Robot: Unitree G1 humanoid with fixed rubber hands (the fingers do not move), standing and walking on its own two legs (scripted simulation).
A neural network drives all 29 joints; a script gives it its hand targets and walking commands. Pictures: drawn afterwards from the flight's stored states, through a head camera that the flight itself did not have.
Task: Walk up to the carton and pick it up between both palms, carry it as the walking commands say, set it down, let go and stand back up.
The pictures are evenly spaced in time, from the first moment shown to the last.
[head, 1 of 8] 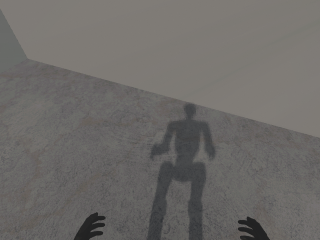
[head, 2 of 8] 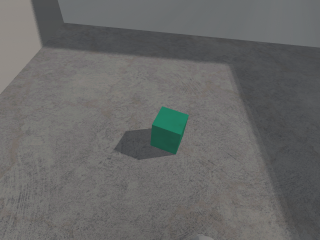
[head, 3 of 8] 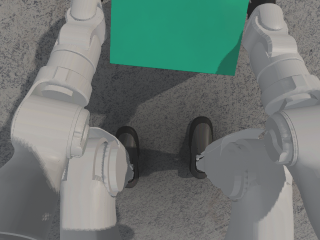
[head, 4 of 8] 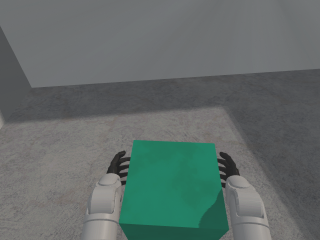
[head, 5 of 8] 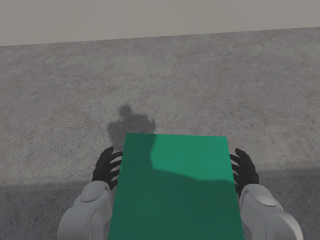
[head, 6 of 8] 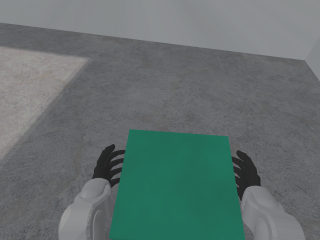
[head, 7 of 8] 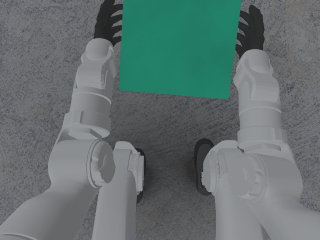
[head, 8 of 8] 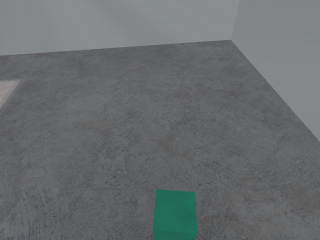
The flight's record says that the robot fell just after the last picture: no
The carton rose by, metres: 0.69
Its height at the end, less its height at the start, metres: +0.00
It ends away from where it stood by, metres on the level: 2.42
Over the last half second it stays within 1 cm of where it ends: yes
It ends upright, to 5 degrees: yes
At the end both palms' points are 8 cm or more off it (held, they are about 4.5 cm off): yes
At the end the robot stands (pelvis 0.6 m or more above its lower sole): yes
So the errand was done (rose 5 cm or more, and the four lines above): yes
